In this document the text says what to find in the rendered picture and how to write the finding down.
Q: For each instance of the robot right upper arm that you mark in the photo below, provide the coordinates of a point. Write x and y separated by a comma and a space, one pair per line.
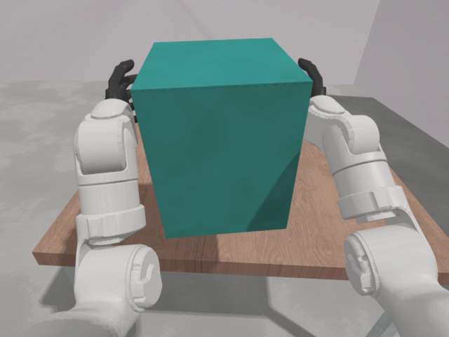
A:
393, 265

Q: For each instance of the table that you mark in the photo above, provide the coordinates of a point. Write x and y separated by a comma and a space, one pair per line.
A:
312, 245

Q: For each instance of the robot right hand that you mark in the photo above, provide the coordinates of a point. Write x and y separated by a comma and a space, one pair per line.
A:
317, 88

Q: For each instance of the robot left hand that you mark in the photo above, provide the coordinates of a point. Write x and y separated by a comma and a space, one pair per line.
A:
118, 83

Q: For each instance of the robot left upper arm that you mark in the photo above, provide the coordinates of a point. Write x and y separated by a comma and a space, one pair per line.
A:
114, 284

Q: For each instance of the carton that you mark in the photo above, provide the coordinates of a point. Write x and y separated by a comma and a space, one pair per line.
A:
222, 124

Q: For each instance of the left robot forearm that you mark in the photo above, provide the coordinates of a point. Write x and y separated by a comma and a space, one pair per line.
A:
105, 162

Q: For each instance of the right robot forearm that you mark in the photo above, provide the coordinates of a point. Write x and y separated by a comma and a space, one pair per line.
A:
351, 145

